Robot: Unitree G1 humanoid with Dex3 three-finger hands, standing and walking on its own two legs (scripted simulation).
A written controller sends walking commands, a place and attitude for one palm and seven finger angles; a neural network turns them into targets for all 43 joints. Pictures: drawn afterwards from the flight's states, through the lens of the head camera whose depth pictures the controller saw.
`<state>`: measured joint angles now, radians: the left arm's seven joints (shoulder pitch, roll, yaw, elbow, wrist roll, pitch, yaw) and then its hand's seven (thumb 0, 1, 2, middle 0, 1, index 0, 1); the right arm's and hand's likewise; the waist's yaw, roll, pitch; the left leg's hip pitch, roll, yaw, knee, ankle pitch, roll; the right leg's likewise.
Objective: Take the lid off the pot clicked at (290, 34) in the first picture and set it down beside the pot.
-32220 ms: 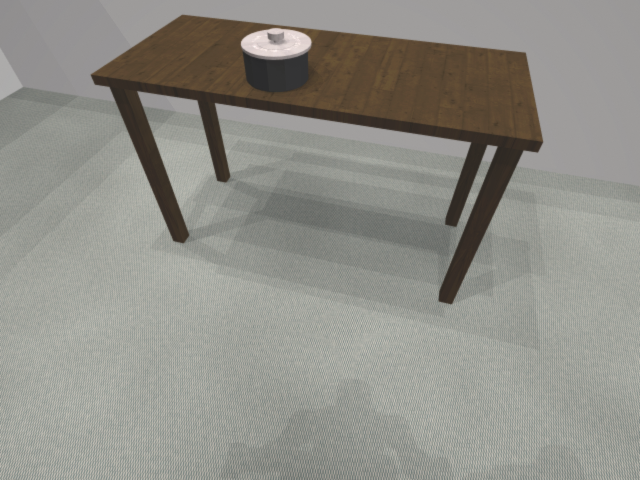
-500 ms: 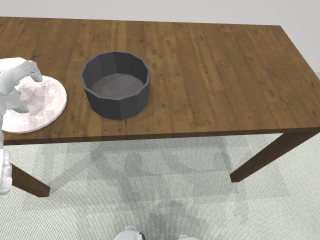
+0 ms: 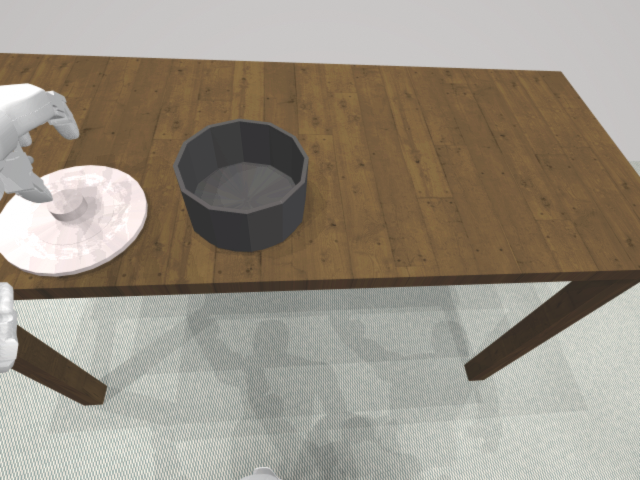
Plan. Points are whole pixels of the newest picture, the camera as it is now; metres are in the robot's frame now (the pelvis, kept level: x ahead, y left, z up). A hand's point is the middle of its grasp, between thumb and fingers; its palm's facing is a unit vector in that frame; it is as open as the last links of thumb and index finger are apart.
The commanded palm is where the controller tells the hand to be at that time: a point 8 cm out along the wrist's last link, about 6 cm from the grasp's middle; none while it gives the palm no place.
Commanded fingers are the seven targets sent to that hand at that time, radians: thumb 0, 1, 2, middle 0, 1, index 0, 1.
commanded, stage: raise the empty hand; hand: left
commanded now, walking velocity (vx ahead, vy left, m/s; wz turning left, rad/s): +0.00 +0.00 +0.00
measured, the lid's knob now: (67, 205) +0.48 +0.33 +0.03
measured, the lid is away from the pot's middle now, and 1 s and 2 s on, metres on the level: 0.24 0.24 0.24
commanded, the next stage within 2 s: draw the hand back to the body in 0.76 s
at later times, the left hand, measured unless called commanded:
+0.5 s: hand (4, 121) +0.46 +0.32 +0.18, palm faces -0.31 -0.10 -0.95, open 11.1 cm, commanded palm +0.48 +0.31 +0.24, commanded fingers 0.00 -0.07 0.77 -0.40 -0.76 -0.40 -0.76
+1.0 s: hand out of the picture +0.46 +0.32 +0.20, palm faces -0.30 -0.09 -0.95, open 11.1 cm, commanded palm +0.45 +0.31 +0.25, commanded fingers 0.00 -0.07 0.77 -0.40 -0.76 -0.40 -0.76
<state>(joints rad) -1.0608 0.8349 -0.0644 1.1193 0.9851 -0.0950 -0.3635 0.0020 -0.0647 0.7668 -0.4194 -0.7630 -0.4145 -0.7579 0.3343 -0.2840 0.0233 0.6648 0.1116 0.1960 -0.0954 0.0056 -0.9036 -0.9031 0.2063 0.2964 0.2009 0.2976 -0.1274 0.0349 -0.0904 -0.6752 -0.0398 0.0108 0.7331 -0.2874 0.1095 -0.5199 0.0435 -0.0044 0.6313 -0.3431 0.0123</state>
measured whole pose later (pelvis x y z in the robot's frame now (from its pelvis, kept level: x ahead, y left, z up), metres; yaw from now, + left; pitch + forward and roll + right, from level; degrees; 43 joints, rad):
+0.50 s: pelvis +0.00 +0.00 +0.01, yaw +1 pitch +11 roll -4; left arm -1.14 0.82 -0.10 1.08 0.98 -0.04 -0.43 0.00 -0.07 0.77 -0.42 -0.76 -0.42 -0.76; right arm 0.32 -0.28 0.02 0.66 0.11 0.21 -0.09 0.01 -0.90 -0.90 0.21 0.30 0.20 0.30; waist -0.12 0.03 -0.08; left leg -0.60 -0.06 0.01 0.66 -0.25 0.11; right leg -0.45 0.03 -0.01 0.57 -0.32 0.01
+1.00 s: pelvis +0.00 +0.00 +0.01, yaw +1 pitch +10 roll -3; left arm -1.15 0.82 -0.11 1.05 0.99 -0.01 -0.46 0.00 -0.07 0.77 -0.42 -0.76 -0.42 -0.76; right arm 0.31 -0.28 0.02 0.65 0.11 0.22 -0.06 0.01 -0.90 -0.90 0.21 0.30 0.20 0.30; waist -0.11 0.04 -0.07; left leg -0.56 -0.06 0.01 0.62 -0.23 0.11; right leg -0.42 0.02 0.00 0.54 -0.30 0.01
